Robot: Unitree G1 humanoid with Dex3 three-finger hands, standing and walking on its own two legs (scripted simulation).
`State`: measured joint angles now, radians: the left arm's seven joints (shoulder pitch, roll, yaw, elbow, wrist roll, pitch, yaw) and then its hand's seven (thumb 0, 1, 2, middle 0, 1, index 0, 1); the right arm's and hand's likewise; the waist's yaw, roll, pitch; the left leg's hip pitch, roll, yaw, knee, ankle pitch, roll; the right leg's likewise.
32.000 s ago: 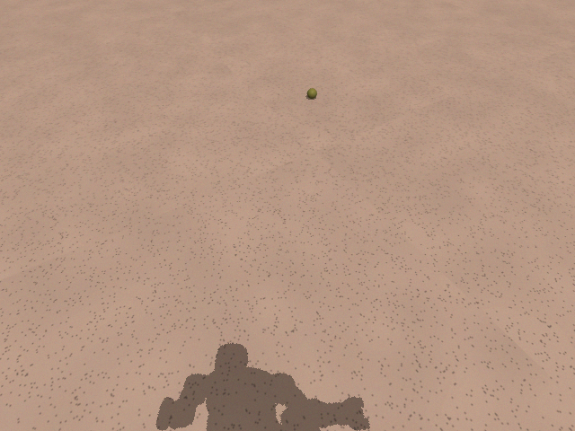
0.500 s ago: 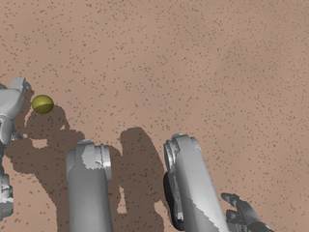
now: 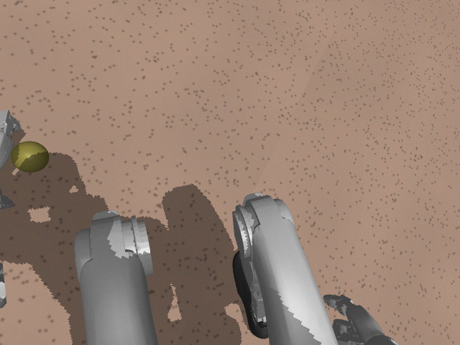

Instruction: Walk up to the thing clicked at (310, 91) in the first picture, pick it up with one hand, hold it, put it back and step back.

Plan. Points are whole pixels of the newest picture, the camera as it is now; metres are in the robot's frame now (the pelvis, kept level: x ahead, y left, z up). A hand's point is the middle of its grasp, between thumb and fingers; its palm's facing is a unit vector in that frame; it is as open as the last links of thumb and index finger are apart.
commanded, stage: approach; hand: left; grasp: from above
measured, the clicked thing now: (30, 156) +0.46 +0.35 -0.29
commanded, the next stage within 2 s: rest palm in 1.04 s
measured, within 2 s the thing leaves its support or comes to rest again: neither
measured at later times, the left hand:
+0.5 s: hand out of the picture +0.46 +0.35 -0.16, palm faces -0.50 -0.10 -0.86, open 14.0 cm
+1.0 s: hand (12, 136) +0.46 +0.33 -0.17, palm faces -0.32 -0.08 -0.94, open 13.8 cm
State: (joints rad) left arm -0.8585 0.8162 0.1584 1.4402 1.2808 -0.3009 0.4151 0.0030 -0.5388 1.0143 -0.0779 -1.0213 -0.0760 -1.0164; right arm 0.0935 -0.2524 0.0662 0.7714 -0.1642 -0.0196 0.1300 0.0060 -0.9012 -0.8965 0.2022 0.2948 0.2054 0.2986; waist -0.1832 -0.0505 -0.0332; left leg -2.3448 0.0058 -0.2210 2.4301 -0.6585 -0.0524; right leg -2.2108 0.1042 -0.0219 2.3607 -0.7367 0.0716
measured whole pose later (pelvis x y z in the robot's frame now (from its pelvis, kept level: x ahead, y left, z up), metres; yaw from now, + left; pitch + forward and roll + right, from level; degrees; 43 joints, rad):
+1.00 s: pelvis -0.01 +0.01 -0.01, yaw -1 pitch +31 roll -11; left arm -1.04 0.82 0.07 1.53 1.34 -0.23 0.51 0.00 -0.47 0.96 -0.11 -1.04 -0.12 -1.02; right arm 0.01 -0.26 0.12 0.72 -0.18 -0.02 0.12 0.00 -0.90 -0.89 0.20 0.29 0.20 0.30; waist -0.24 -0.07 -0.04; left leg -2.38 0.00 -0.22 2.45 -0.62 -0.03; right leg -2.23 0.09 -0.03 2.37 -0.71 0.05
